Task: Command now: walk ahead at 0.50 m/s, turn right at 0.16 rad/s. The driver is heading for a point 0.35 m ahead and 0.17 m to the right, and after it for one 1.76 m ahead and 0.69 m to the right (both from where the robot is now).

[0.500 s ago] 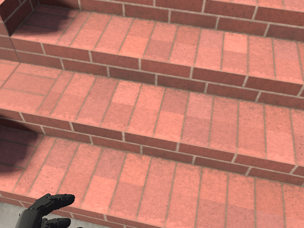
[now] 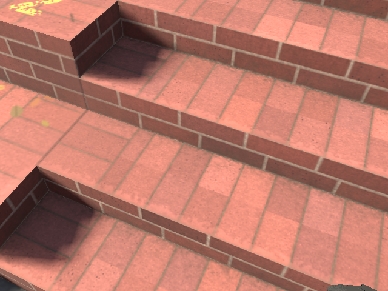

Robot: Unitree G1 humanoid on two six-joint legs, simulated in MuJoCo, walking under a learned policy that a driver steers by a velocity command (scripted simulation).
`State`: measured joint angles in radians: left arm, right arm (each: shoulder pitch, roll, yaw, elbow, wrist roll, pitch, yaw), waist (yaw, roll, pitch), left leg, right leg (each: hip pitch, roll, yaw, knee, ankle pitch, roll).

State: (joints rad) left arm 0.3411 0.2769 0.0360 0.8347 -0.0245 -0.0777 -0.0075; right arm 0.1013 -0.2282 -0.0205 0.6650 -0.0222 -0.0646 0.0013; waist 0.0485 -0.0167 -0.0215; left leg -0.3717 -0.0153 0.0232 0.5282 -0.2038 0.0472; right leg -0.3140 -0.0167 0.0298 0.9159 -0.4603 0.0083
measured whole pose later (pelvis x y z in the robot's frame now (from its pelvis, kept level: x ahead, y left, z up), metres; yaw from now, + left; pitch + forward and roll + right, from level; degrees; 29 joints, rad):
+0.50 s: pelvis +0.23 -0.06 +0.05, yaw -14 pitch +3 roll -1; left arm 0.07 0.21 -0.04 0.60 0.02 -0.03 -0.03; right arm 0.38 -0.20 0.00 0.93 -0.02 -0.05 -0.01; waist 0.00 -0.01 -0.04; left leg -0.23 0.05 -0.01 1.05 -0.18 0.03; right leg -0.75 0.06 -0.13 1.16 -0.50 -0.14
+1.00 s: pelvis +0.51 -0.11 +0.21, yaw -34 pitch +3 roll +3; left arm 0.40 0.20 0.02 0.90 0.02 -0.04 -0.02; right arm 0.08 -0.16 0.04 0.60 -0.03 -0.09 -0.02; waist -0.01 -0.02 -0.04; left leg -0.74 0.04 0.16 1.11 -0.42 0.06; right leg -0.35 0.13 0.25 1.19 -0.19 -0.10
